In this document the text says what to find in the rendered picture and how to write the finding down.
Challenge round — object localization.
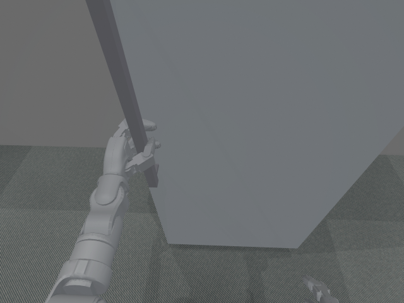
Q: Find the robot left hand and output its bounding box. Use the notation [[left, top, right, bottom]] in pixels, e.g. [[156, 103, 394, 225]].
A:
[[103, 118, 161, 182]]

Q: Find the fridge door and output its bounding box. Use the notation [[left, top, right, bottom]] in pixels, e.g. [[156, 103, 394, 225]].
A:
[[110, 0, 404, 249]]

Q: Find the handle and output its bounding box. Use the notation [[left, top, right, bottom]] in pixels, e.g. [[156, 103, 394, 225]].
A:
[[85, 0, 159, 187]]

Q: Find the robot left forearm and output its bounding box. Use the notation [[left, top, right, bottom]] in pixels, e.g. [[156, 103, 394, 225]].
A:
[[44, 174, 129, 303]]

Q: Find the robot right hand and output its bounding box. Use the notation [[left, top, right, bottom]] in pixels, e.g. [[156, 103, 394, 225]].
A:
[[302, 275, 339, 303]]

